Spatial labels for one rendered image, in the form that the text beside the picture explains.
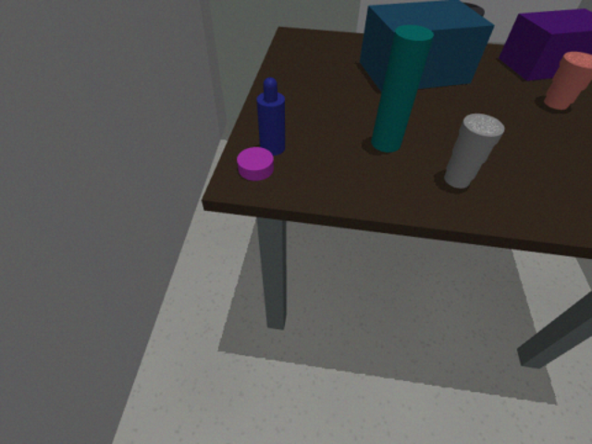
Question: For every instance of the table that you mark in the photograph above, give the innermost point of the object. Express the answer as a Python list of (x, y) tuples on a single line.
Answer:
[(534, 192)]

